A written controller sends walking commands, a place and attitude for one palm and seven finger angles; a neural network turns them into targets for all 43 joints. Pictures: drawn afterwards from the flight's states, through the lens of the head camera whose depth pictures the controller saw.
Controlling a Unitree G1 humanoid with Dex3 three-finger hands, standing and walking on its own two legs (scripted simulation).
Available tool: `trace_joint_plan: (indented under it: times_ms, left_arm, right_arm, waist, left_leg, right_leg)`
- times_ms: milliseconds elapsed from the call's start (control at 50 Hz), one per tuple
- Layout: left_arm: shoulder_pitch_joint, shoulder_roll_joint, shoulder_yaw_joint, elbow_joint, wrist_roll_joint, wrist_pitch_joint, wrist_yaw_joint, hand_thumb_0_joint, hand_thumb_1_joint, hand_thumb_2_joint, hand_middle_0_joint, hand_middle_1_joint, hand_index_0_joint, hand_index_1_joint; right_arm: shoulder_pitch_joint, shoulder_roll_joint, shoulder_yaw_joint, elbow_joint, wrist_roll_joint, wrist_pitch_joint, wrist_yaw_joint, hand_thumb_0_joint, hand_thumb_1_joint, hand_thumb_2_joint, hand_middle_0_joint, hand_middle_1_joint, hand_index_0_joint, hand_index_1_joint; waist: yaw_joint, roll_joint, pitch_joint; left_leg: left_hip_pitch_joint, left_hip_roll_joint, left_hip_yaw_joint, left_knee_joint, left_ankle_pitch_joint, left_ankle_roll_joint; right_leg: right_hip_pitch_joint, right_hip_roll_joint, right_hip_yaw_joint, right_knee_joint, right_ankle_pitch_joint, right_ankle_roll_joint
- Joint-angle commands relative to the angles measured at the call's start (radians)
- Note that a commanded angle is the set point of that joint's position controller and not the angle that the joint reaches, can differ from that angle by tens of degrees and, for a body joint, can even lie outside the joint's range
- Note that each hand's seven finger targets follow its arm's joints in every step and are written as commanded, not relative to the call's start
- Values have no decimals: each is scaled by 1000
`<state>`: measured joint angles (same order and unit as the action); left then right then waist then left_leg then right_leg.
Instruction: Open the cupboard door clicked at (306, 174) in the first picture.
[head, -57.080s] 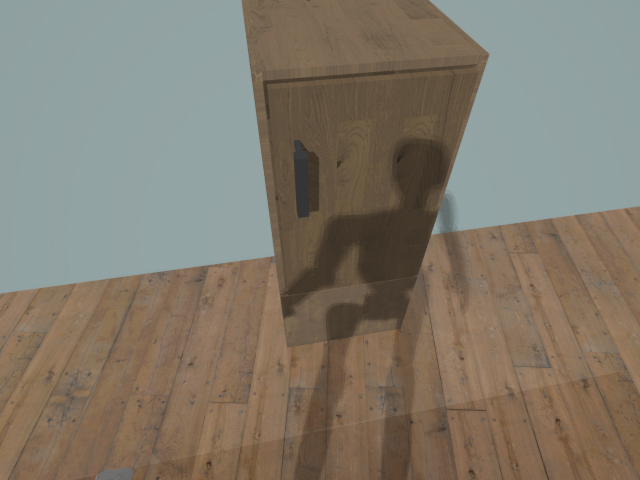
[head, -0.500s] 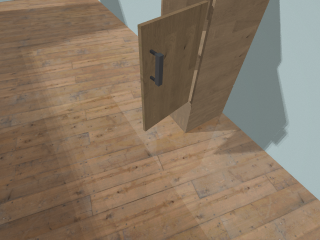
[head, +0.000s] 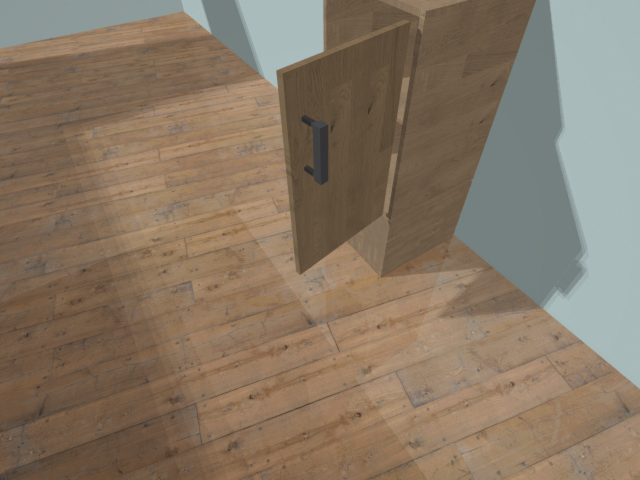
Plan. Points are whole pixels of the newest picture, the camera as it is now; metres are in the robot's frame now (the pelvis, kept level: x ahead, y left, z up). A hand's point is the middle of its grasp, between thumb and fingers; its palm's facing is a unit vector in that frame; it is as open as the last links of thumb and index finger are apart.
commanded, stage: let the arm hang, fingers relaxed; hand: left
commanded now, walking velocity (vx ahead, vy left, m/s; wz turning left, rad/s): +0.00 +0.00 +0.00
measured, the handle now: (314, 150) +0.74 +0.06 +0.00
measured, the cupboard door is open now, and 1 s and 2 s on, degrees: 100 100 100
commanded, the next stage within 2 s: look to check the result in 0.28 s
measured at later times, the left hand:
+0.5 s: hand out of the picture +0.02 +0.18 -0.17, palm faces +0.03 -0.97 -0.23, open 7.4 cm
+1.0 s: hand out of the picture +0.08 +0.22 -0.15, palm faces +0.01 -0.95 -0.31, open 7.4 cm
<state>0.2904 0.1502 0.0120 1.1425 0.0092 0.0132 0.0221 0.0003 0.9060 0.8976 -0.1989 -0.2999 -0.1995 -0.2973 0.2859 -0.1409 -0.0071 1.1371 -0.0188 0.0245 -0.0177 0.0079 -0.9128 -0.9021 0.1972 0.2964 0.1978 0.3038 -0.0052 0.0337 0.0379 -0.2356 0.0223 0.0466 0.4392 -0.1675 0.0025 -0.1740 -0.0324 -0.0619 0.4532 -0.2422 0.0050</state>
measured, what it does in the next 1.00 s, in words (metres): stands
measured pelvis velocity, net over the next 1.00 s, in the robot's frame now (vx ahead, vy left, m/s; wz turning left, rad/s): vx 0.02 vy -0.01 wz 0.00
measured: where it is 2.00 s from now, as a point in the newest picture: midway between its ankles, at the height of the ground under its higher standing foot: outside the picture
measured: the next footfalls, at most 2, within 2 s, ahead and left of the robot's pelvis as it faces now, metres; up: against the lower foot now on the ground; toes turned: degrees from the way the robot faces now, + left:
none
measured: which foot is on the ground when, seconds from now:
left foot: down 0.00-1.00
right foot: down 0.00-1.00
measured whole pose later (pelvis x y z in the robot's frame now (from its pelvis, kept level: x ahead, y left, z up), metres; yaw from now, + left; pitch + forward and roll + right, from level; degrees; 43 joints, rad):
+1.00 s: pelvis +0.02 -0.01 +0.01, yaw +0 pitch -2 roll +0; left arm 0.13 0.28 0.02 1.13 0.01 -0.01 0.00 0.00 0.90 0.90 -0.20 -0.30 -0.20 -0.30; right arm 0.12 -0.29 -0.01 1.12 -0.02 0.00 -0.01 0.01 -0.91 -0.90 0.20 0.30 0.20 0.30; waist 0.00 0.03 0.06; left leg -0.17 0.03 0.04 0.35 -0.16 -0.01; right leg -0.10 -0.01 -0.07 0.35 -0.22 -0.01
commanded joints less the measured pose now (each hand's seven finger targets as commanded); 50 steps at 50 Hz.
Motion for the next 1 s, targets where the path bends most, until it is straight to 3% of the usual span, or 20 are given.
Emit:
trace_joint_plan:
  times_ms: [0, 140, 360, 680, 860, 980]
  left_arm:
    - [56, 121, 27, -23, 3, -16, 12, 0, 900, 900, -200, -300, -200, -300]
    - [30, 118, 31, -30, 3, -19, 11, 0, 900, 900, -200, -300, -200, -300]
    - [-2, 153, 37, -38, 1, -28, 8, 0, 900, 900, -200, -300, -200, -300]
    - [-85, 241, 42, -43, 1, -37, 0, 0, 900, 900, -200, -300, -200, -300]
    - [-139, 296, 44, -53, 1, -46, -3, 0, 900, 900, -200, -300, -200, -300]
    - [-168, 321, 43, -57, 1, -46, -6, 0, 900, 900, -200, -300, -200, -300]
  right_arm:
    - [57, -93, -21, -23, -4, -16, -10, 0, -900, -900, 200, 300, 200, 300]
    - [51, -87, -22, -24, -6, -20, -12, 0, -900, -900, 200, 300, 200, 300]
    - [15, -126, -30, -27, -3, -26, -12, 0, -900, -900, 200, 300, 200, 300]
    - [-90, -232, -36, -41, -1, -33, -8, 0, -900, -900, 200, 300, 200, 300]
    - [-147, -290, -38, -52, 0, -39, -4, 0, -900, -900, 200, 300, 200, 300]
    - [-176, -317, -35, -56, -1, -39, 0, 0, -900, -900, 200, 300, 200, 300]
  waist:
    - [0, -19, 79]
    - [-2, -13, 69]
    - [-4, -25, 35]
    - [-3, -22, 7]
    - [-2, -36, -23]
    - [-1, -29, -21]
  left_leg:
    - [-8, 69, -90, -113, -96, 20]
    - [-7, 70, -88, -112, -67, 17]
    - [40, 77, -85, -94, 22, 17]
    - [84, 92, -99, -117, 60, 16]
    - [112, 101, -100, -128, 129, 14]
    - [116, 103, -103, -144, 121, 11]
  right_leg:
    - [-100, -67, 67, -124, -95, -43]
    - [-78, -71, 71, -126, -61, -45]
    - [-53, -81, 75, -139, -3, -49]
    - [-11, -89, 84, -167, 50, -50]
    - [28, -100, 86, -174, 146, -47]
    - [36, -101, 89, -189, 133, -45]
